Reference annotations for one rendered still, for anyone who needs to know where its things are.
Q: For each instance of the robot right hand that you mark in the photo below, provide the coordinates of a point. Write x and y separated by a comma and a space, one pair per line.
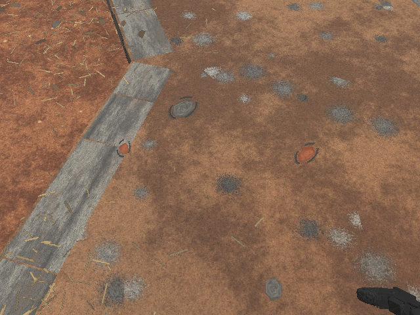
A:
396, 300

